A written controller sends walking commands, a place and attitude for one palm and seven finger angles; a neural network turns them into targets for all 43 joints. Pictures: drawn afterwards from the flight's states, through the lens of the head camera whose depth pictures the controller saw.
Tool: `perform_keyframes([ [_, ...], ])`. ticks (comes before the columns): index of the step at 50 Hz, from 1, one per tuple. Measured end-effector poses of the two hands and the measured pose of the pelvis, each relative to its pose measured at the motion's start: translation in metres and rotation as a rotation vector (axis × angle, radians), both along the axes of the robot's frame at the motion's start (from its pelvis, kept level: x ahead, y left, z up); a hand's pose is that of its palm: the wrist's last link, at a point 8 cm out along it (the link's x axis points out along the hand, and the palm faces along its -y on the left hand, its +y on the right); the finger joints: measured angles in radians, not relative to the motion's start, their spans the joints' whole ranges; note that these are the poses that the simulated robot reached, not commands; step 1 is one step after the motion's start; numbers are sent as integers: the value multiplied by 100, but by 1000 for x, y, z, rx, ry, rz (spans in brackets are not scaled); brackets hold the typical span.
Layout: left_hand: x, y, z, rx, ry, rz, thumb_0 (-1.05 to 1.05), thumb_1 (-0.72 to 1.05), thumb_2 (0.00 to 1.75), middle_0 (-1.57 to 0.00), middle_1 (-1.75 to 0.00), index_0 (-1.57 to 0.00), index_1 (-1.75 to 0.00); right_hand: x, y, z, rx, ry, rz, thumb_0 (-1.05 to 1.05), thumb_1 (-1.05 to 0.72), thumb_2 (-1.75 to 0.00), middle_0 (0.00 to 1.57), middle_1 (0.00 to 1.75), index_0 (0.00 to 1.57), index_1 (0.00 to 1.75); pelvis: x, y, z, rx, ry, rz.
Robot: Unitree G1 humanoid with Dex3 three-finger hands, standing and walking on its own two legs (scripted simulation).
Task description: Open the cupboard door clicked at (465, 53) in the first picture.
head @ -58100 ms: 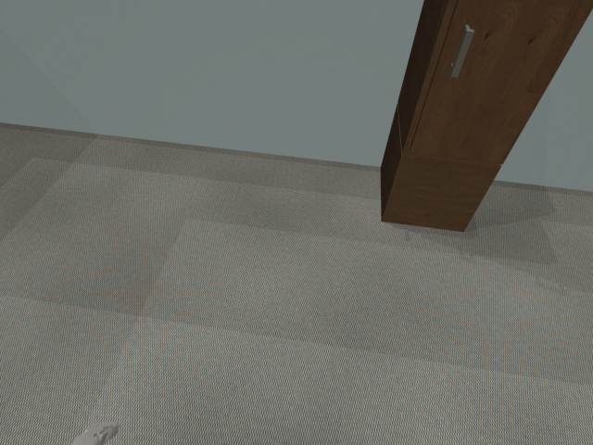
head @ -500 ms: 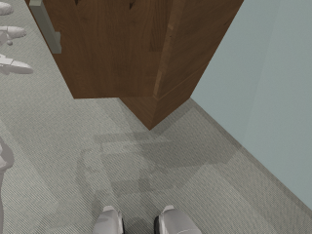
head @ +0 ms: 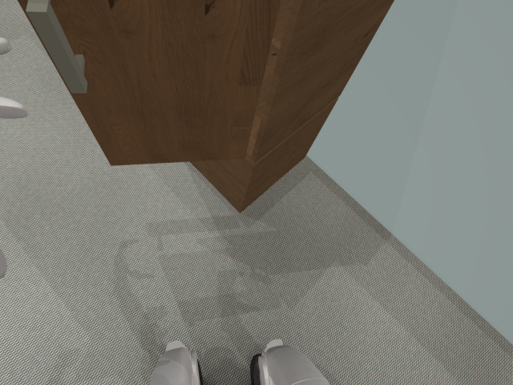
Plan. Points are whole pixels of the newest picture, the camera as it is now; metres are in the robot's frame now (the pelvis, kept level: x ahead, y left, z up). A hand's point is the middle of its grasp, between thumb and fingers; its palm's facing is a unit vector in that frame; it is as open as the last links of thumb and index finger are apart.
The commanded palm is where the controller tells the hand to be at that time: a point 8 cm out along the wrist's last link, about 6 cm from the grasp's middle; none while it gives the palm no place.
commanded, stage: move the hooked fingers beside the handle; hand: left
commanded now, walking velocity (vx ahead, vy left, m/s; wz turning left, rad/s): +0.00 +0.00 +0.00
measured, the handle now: (63, 40) +0.58 +0.21 +0.10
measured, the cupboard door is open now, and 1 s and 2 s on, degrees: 54 54 54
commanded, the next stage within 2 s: slide the fingers in behind the handle in 0.76 s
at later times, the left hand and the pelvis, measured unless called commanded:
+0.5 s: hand out of the picture +0.51 +0.27 +0.12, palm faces +0.04 -1.00 -0.02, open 14.0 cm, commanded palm +0.51 +0.31 +0.10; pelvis -0.02 +0.00 +0.00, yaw +1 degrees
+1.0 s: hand out of the picture +0.53 +0.27 +0.11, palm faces +0.04 -1.00 -0.02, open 14.0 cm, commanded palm +0.52 +0.30 +0.10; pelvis -0.01 +0.00 -0.01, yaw +0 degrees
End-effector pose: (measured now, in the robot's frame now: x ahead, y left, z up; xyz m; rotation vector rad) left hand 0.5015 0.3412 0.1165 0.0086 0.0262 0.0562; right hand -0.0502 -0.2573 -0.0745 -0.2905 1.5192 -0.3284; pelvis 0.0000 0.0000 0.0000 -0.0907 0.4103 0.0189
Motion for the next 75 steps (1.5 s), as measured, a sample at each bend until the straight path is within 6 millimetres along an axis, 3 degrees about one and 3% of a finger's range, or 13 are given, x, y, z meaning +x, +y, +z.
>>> perform_keyframes([
  [10, -13, -5, -7, -18, 46, -31, -1, -50, 30, -30, -120, -30, -120, 33, -10, 0, -26, -84, 66, 0, -90, -90, 20, 30, 20, 30, -2, 2, 1, -4, -22, 23],
  [16, -14, -9, -4, -11, -12, -10, -2, -50, 30, -30, -120, -30, -120, 39, -11, -3, -29, -117, 81, 0, -90, -90, 20, 30, 20, 30, -9, 2, -2, -5, -26, 22],
  [22, -13, -12, 2, 1, 0, -14, -1, -50, 30, -30, -120, -30, -120, 27, -7, -7, -15, -108, 63, 0, -90, -90, 20, 30, 20, 30, -14, 2, -4, -5, -27, 25],
  [37, 1, -15, -5, 4, 14, -7, -1, -50, 30, -30, -120, -30, -120, -22, -2, -8, -21, -16, 6, 0, -90, -90, 20, 30, 20, 30, -23, -1, -11, -9, 5, 10],
  [44, 5, -12, -10, 2, 21, -9, -1, -50, 30, -30, -120, -30, -120, -31, -1, -5, -23, 29, -8, 0, -90, -90, 20, 30, 20, 30, -20, 0, -11, -10, 20, 4],
  [52, 7, -16, -5, 0, -1, -24, -2, -50, 30, -30, -120, -30, -120, -18, -1, -3, -13, 19, 4, 0, -90, -90, 20, 30, 20, 30, -12, 1, -7, -11, 17, 11],
  [65, 8, -42, -12, -14, 16, -22, -1, -50, 30, -30, -120, -30, -120, 19, -2, -9, 13, -74, 42, 0, -90, -90, 20, 30, 20, 30, -5, 1, -4, -3, -4, 17],
  [75, 10, -52, -13, 7, 21, -7, -1, -50, 30, -30, -120, -30, -120, 16, -4, -13, 31, -73, 28, 0, -90, -90, 20, 30, 20, 30, -5, -4, -5, 5, -5, 12],
])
